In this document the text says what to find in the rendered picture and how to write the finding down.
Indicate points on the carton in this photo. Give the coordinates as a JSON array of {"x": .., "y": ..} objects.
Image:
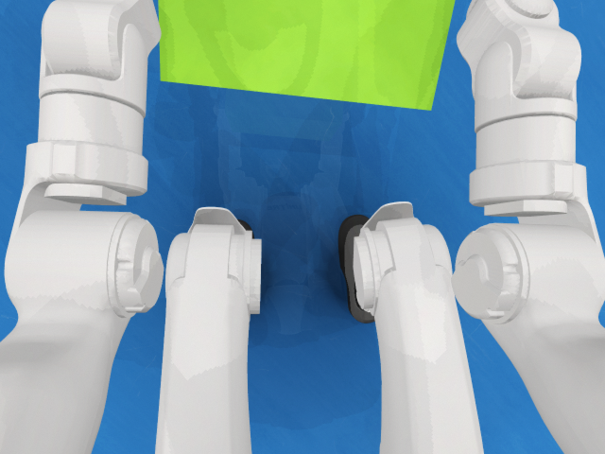
[{"x": 382, "y": 52}]

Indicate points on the right robot forearm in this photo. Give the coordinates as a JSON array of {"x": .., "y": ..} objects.
[{"x": 524, "y": 82}]

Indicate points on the left robot forearm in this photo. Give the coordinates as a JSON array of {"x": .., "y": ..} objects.
[{"x": 93, "y": 97}]

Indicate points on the left robot thigh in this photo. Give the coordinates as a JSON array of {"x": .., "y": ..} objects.
[{"x": 204, "y": 405}]

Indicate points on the robot right shin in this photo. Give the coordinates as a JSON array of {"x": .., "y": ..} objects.
[{"x": 404, "y": 209}]

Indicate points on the robot left upper arm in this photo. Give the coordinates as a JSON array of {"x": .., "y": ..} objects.
[{"x": 75, "y": 278}]

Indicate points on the robot right upper arm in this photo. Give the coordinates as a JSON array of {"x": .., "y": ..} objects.
[{"x": 538, "y": 289}]

